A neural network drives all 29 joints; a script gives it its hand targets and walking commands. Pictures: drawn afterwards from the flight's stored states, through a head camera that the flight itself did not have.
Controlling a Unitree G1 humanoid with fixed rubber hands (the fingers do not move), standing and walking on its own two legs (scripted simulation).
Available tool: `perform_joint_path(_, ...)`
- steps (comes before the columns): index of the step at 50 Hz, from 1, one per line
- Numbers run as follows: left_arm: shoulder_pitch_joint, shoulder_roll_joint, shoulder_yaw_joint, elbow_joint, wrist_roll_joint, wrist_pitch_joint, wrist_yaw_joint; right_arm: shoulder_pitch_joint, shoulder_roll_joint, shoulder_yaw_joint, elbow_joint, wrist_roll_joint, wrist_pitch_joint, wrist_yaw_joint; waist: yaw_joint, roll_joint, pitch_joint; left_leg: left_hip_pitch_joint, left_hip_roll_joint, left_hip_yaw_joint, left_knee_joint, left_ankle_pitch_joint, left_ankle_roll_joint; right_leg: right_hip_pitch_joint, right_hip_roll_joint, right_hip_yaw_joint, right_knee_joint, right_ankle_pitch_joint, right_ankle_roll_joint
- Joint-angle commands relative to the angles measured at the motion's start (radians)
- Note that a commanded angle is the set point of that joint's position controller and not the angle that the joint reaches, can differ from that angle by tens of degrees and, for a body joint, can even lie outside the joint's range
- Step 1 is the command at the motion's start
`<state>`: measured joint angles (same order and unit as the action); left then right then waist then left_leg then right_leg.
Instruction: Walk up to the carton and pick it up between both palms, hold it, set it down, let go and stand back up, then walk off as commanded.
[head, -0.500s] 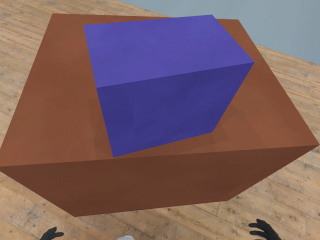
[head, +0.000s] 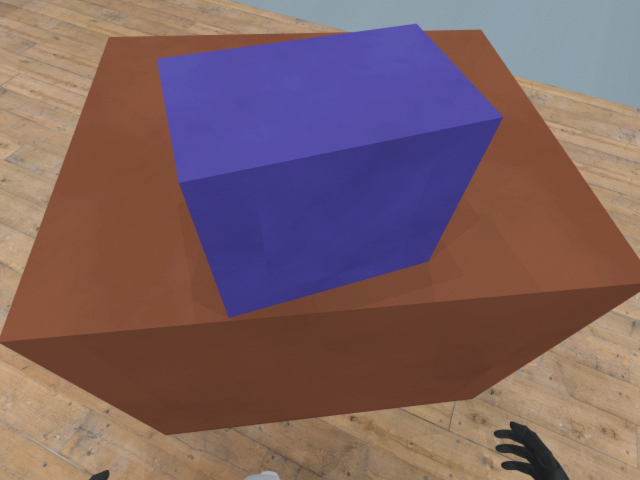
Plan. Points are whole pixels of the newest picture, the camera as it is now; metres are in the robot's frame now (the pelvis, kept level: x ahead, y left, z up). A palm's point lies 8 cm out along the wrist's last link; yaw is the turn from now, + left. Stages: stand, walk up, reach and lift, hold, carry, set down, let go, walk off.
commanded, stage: stand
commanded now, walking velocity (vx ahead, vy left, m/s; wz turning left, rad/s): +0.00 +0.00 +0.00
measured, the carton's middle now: (317, 178) +0.46 +0.03 +0.11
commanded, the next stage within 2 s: walk off in 1.20 s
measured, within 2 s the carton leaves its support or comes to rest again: neither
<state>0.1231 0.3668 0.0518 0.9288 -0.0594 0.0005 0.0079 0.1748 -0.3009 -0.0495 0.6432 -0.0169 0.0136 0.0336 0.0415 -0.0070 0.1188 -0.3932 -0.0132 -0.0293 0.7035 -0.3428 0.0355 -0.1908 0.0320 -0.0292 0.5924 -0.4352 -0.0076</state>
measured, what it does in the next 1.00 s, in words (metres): stands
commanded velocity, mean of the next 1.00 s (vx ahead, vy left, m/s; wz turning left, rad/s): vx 0.00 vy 0.00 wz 0.00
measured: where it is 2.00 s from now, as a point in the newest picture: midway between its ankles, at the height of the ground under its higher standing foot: outside the picture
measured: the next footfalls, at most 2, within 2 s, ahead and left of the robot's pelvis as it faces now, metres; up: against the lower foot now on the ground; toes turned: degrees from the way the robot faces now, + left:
right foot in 1.70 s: -0.07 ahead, -0.11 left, +0.00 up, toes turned -2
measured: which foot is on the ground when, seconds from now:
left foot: down 0.00-1.00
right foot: down 0.00-1.00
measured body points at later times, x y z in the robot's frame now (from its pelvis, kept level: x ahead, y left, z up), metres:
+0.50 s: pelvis -0.02 +0.01 +0.00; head +0.04 +0.03 +0.45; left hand +0.07 +0.32 -0.14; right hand +0.12 -0.27 -0.10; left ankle +0.01 +0.10 -0.72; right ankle -0.08 -0.11 -0.72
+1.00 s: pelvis -0.04 +0.01 +0.00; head +0.01 +0.03 +0.45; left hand +0.04 +0.32 -0.14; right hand +0.09 -0.27 -0.11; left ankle +0.01 +0.10 -0.72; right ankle -0.08 -0.12 -0.72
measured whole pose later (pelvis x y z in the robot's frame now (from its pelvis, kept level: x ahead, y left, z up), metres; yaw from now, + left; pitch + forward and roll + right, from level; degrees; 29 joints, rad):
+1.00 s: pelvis -0.04 +0.01 +0.00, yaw +0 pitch -1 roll -2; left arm 0.11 0.37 0.05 1.04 -0.06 0.00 0.00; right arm 0.17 -0.30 -0.05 0.79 -0.02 0.00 0.03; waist 0.04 0.01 0.11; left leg -0.38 -0.01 -0.03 0.68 -0.28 0.04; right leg -0.19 0.03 -0.03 0.59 -0.39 0.00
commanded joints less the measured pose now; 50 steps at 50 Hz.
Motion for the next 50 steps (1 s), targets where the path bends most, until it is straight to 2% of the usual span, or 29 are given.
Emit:
perform_joint_path(1, -0.004, 0.208, 0.043, -0.048, 0.088, -0.044, 0.008, -0.027, -0.239, -0.048, 0.039, 0.005, -0.048, -0.040, -0.015, 0.033, -0.280, 0.207, 0.126, -0.123, -0.123, 0.494, 0.049, 0.113, -0.137, 0.108, -0.107, 0.433, -0.019)
perform_joint_path(2, -0.006, 0.203, 0.035, -0.036, 0.089, -0.044, 0.007, -0.025, -0.246, -0.046, 0.045, 0.006, -0.050, -0.038, -0.018, 0.025, -0.265, 0.202, 0.123, -0.132, -0.138, 0.465, 0.047, 0.099, -0.137, 0.114, -0.121, 0.402, -0.026)
perform_joint_path(4, -0.008, 0.203, 0.041, -0.039, 0.086, -0.041, 0.006, -0.037, -0.257, -0.052, 0.052, 0.000, -0.053, -0.036, -0.010, 0.089, -0.291, 0.237, 0.118, -0.125, -0.134, 0.494, 0.056, 0.091, -0.128, 0.113, -0.118, 0.382, -0.026)
perform_joint_path(5, 0.002, 0.219, 0.045, -0.033, 0.088, -0.043, 0.008, -0.027, -0.257, -0.048, 0.055, 0.006, -0.053, -0.036, -0.010, 0.092, -0.288, 0.220, 0.116, -0.135, -0.133, 0.492, 0.052, 0.102, -0.133, 0.121, -0.110, 0.380, -0.032)
perform_joint_path(6, 0.004, 0.201, 0.041, -0.024, 0.088, -0.043, 0.007, -0.031, -0.241, -0.050, 0.064, 0.003, -0.054, -0.038, -0.009, 0.048, -0.279, 0.220, 0.125, -0.128, -0.132, 0.502, 0.054, 0.101, -0.136, 0.105, -0.108, 0.394, -0.023)
perform_joint_path(8, -0.011, 0.212, 0.047, -0.026, 0.087, -0.038, 0.006, -0.026, -0.247, -0.046, 0.068, 0.007, -0.053, -0.044, -0.016, 0.026, -0.289, 0.224, 0.135, -0.144, -0.145, 0.477, 0.058, 0.090, -0.123, 0.108, -0.108, 0.368, -0.024)
perform_joint_path(10, -0.003, 0.191, 0.034, -0.023, 0.087, -0.044, 0.004, -0.027, -0.250, -0.044, 0.078, 0.005, -0.052, -0.047, -0.017, 0.075, -0.303, 0.253, 0.131, -0.147, -0.142, 0.509, 0.061, 0.090, -0.121, 0.101, -0.103, 0.379, -0.021)
perform_joint_path(12, -0.009, 0.209, 0.038, -0.011, 0.084, -0.044, 0.006, -0.028, -0.258, -0.046, 0.088, 0.005, -0.055, -0.041, -0.017, 0.075, -0.285, 0.226, 0.142, -0.173, -0.182, 0.435, 0.066, 0.086, -0.119, 0.107, -0.108, 0.307, -0.023)
perform_joint_path(13, 0.003, 0.206, 0.039, -0.004, 0.084, -0.040, 0.003, -0.035, -0.256, -0.043, 0.089, 0.001, -0.055, -0.041, -0.013, 0.102, -0.272, 0.198, 0.141, -0.177, -0.179, 0.421, 0.061, 0.106, -0.120, 0.109, -0.113, 0.303, -0.024)
perform_joint_path(14, 0.015, 0.200, 0.039, -0.003, 0.085, -0.044, 0.002, -0.045, -0.249, -0.044, 0.093, 0.004, -0.053, -0.041, 0.000, 0.100, -0.272, 0.206, 0.134, -0.162, -0.174, 0.434, 0.060, 0.112, -0.131, 0.115, -0.130, 0.320, -0.027)
perform_joint_path(17, -0.018, 0.209, 0.037, -0.004, 0.093, -0.045, 0.001, -0.042, -0.251, -0.043, 0.102, 0.007, -0.061, -0.043, -0.022, 0.047, -0.273, 0.229, 0.129, -0.158, -0.183, 0.441, 0.053, 0.090, -0.128, 0.114, -0.129, 0.334, -0.031)
perform_joint_path(21, -0.014, 0.198, 0.035, 0.010, 0.083, -0.041, 0.001, -0.033, -0.257, -0.045, 0.112, 0.001, -0.059, -0.040, -0.022, 0.091, -0.283, 0.222, 0.136, -0.173, -0.185, 0.407, 0.056, 0.073, -0.120, 0.116, -0.118, 0.286, -0.029)
perform_joint_path(23, -0.010, 0.196, 0.034, 0.016, 0.091, -0.040, 0.002, -0.033, -0.256, -0.047, 0.119, 0.000, -0.058, -0.040, -0.016, 0.063, -0.276, 0.218, 0.140, -0.177, -0.190, 0.383, 0.057, 0.081, -0.116, 0.113, -0.137, 0.266, -0.025)
perform_joint_path(25, -0.017, 0.195, 0.028, 0.018, 0.081, -0.043, 0.003, -0.029, -0.256, -0.043, 0.129, 0.007, -0.058, -0.043, -0.026, 0.088, -0.289, 0.231, 0.136, -0.171, -0.190, 0.425, 0.055, 0.083, -0.130, 0.120, -0.130, 0.301, -0.033)
perform_joint_path(26, -0.004, 0.208, 0.032, 0.026, 0.085, -0.046, 0.002, -0.033, -0.252, -0.039, 0.129, 0.005, -0.058, -0.045, -0.020, 0.065, -0.281, 0.217, 0.132, -0.176, -0.200, 0.417, 0.057, 0.095, -0.122, 0.130, -0.131, 0.296, -0.030)
perform_joint_path(29, 0.016, 0.197, 0.031, 0.041, 0.084, -0.045, 0.004, -0.024, -0.260, -0.041, 0.145, 0.005, -0.058, -0.043, -0.006, 0.065, -0.280, 0.210, 0.128, -0.171, -0.178, 0.419, 0.060, 0.103, -0.129, 0.129, -0.134, 0.301, -0.032)
perform_joint_path(30, -0.012, 0.202, 0.029, 0.037, 0.083, -0.045, 0.003, -0.037, -0.254, -0.039, 0.137, 0.005, -0.059, -0.043, -0.023, 0.061, -0.273, 0.226, 0.125, -0.158, -0.179, 0.426, 0.055, 0.066, -0.132, 0.134, -0.129, 0.305, -0.036)
perform_joint_path(31, -0.016, 0.206, 0.032, 0.035, 0.085, -0.042, -0.001, -0.026, -0.253, -0.039, 0.145, 0.002, -0.061, -0.042, -0.029, 0.086, -0.284, 0.241, 0.135, -0.171, -0.200, 0.389, 0.066, 0.057, -0.113, 0.128, -0.117, 0.249, -0.032)
perform_joint_path(32, -0.014, 0.206, 0.034, 0.038, 0.082, -0.040, -0.001, -0.040, -0.270, -0.040, 0.146, -0.003, -0.056, -0.043, -0.013, 0.133, -0.291, 0.222, 0.134, -0.189, -0.216, 0.375, 0.070, 0.076, -0.103, 0.112, -0.107, 0.226, -0.030)
perform_joint_path(33, -0.003, 0.208, 0.032, 0.053, 0.080, -0.036, -0.001, -0.046, -0.268, -0.039, 0.151, 0.003, -0.058, -0.041, -0.009, 0.141, -0.273, 0.209, 0.144, -0.192, -0.218, 0.353, 0.067, 0.072, -0.098, 0.116, -0.119, 0.218, -0.027)
perform_joint_path(34, 0.009, 0.197, 0.027, 0.055, 0.078, -0.038, -0.002, -0.022, -0.262, -0.036, 0.159, 0.001, -0.059, -0.041, -0.008, 0.076, -0.270, 0.206, 0.154, -0.210, -0.239, 0.318, 0.070, 0.072, -0.092, 0.104, -0.102, 0.189, -0.021)
perform_joint_path(35, 0.020, 0.185, 0.021, 0.063, 0.082, -0.040, -0.002, -0.038, -0.268, -0.042, 0.154, -0.002, -0.054, -0.048, 0.004, 0.072, -0.246, 0.186, 0.143, -0.199, -0.227, 0.348, 0.068, 0.067, -0.102, 0.109, -0.123, 0.196, -0.027)
perform_joint_path(36, 0.009, 0.181, 0.024, 0.061, 0.088, -0.044, 0.001, -0.039, -0.265, -0.039, 0.154, 0.001, -0.056, -0.045, -0.006, 0.096, -0.249, 0.211, 0.136, -0.180, -0.222, 0.333, 0.061, 0.060, -0.111, 0.132, -0.143, 0.212, -0.031)
perform_joint_path(37, -0.012, 0.211, 0.030, 0.056, 0.086, -0.044, 0.001, -0.052, -0.264, -0.039, 0.157, 0.005, -0.060, -0.043, -0.013, 0.077, -0.268, 0.213, 0.133, -0.180, -0.225, 0.323, 0.047, 0.067, -0.119, 0.137, -0.144, 0.229, -0.037)
perform_joint_path(40, -0.027, 0.203, 0.033, 0.052, 0.082, -0.039, 0.000, -0.034, -0.251, -0.038, 0.167, 0.003, -0.060, -0.046, -0.017, 0.113, -0.275, 0.213, 0.120, -0.172, -0.220, 0.346, 0.050, 0.066, -0.120, 0.138, -0.139, 0.232, -0.042)
perform_joint_path(43, -0.008, 0.190, 0.023, 0.066, 0.084, -0.044, 0.002, -0.035, -0.268, -0.037, 0.179, 0.004, -0.064, -0.044, -0.017, 0.050, -0.259, 0.228, 0.135, -0.173, -0.219, 0.332, 0.053, 0.045, -0.113, 0.134, -0.140, 0.229, -0.036)
perform_joint_path(45, -0.010, 0.189, 0.019, 0.065, 0.086, -0.042, -0.001, -0.033, -0.250, -0.034, 0.177, 0.002, -0.060, -0.044, -0.022, 0.101, -0.262, 0.218, 0.127, -0.172, -0.227, 0.295, 0.051, 0.034, -0.113, 0.135, -0.134, 0.184, -0.038)
perform_joint_path(47, -0.006, 0.214, 0.025, 0.080, 0.084, -0.036, 0.000, -0.028, -0.255, -0.036, 0.180, -0.002, -0.062, -0.043, -0.020, 0.089, -0.236, 0.198, 0.143, -0.212, -0.254, 0.245, 0.057, 0.033, -0.104, 0.133, -0.132, 0.164, -0.036)
perform_joint_path(50, -0.023, 0.200, 0.027, 0.072, 0.083, -0.037, -0.002, -0.050, -0.255, -0.032, 0.180, 0.001, -0.065, -0.045, -0.017, 0.121, -0.249, 0.199, 0.141, -0.199, -0.273, 0.221, 0.052, 0.037, -0.094, 0.117, -0.133, 0.160, -0.039)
